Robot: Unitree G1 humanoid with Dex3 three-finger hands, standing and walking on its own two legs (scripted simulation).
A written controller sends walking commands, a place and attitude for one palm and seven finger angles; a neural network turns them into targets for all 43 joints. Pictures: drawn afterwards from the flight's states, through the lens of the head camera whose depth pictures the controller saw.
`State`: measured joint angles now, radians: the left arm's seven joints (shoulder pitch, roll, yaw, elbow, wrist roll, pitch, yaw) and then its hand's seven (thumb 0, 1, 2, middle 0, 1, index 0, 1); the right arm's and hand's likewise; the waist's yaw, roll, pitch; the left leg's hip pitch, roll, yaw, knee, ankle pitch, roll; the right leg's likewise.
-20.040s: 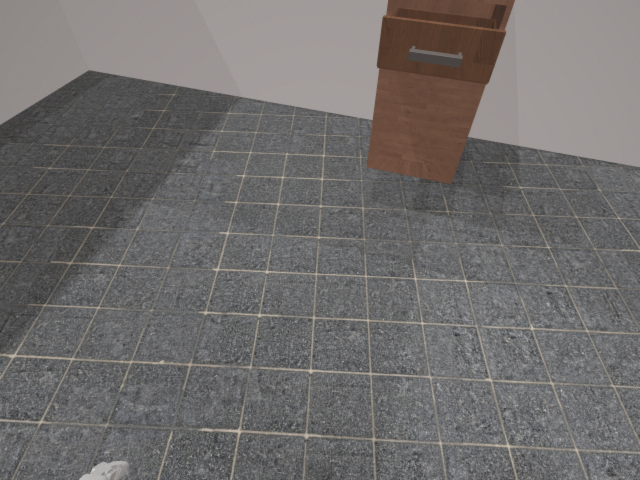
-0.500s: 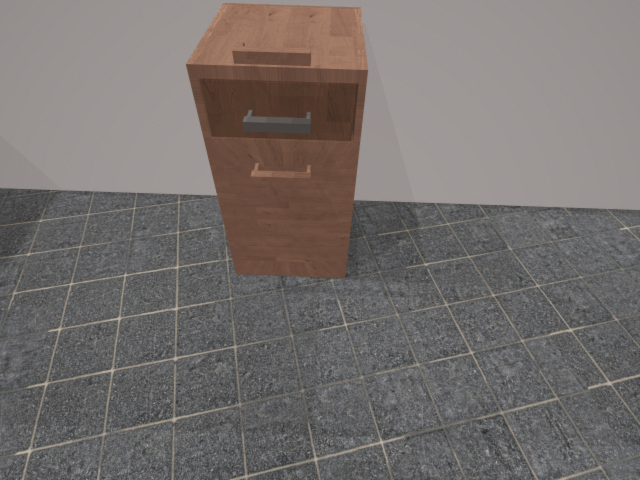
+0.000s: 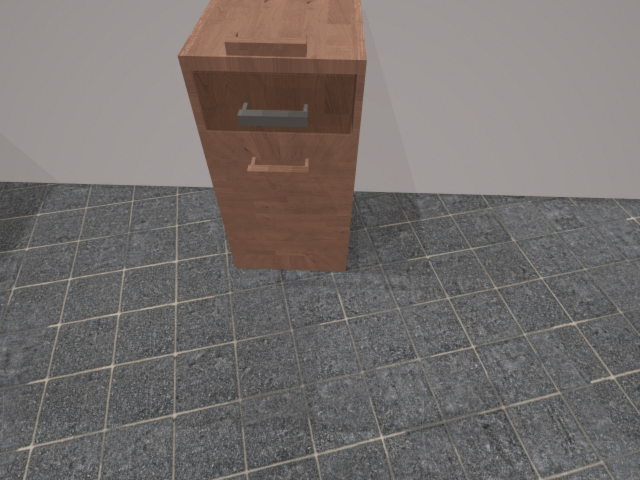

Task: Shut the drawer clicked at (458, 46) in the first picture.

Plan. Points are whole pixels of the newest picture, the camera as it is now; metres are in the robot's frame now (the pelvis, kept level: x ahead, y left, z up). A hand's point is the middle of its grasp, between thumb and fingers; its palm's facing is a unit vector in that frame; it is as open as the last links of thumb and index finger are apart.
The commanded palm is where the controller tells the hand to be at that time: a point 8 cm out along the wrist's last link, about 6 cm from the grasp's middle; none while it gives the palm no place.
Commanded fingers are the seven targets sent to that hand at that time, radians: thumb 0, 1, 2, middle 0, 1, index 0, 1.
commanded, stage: look to check the result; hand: left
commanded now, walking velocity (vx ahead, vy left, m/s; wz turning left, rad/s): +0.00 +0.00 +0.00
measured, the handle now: (274, 112) +0.92 +0.16 -0.06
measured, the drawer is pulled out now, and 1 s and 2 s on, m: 0.00 0.00 0.00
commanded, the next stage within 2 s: stand and wait in 0.28 s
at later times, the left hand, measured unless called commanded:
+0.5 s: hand out of the picture +0.02 +0.16 -0.17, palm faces +0.03 -0.98 -0.19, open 7.4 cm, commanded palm none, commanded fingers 0.00 0.90 0.90 -0.20 -0.30 -0.20 -0.30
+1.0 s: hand out of the picture +0.03 +0.16 -0.17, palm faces +0.03 -0.98 -0.19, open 7.4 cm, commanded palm none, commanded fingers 0.00 0.90 0.90 -0.20 -0.30 -0.20 -0.30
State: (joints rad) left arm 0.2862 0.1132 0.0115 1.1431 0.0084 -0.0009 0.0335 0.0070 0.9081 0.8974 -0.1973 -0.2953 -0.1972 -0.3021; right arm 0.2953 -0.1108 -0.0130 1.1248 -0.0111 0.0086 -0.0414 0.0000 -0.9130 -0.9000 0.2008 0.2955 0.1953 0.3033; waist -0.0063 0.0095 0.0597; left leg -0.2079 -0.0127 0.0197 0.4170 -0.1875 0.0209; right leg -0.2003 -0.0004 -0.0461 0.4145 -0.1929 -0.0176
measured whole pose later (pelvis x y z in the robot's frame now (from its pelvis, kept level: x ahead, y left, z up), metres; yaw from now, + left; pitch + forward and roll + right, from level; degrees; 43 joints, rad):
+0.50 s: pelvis +0.02 -0.01 +0.00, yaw +0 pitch -1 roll +0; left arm 0.26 0.13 0.01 1.14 0.01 -0.01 0.03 0.01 0.91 0.90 -0.20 -0.30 -0.20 -0.30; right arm 0.28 -0.12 -0.01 1.15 -0.01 0.00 -0.04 0.00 -0.91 -0.90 0.20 0.30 0.20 0.30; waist -0.01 0.01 0.06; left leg -0.17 -0.01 0.02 0.39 -0.20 0.01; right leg -0.16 0.01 -0.05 0.39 -0.21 -0.02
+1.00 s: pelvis +0.03 -0.01 +0.00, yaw +0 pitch -1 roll +0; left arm 0.26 0.13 0.01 1.15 0.01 -0.01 0.03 0.01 0.91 0.90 -0.20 -0.30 -0.20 -0.30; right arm 0.26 -0.13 -0.01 1.15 -0.01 0.00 -0.05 0.00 -0.91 -0.90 0.20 0.30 0.20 0.30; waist -0.01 0.01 0.06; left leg -0.15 0.00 0.02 0.38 -0.21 0.01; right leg -0.14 0.01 -0.04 0.38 -0.21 -0.03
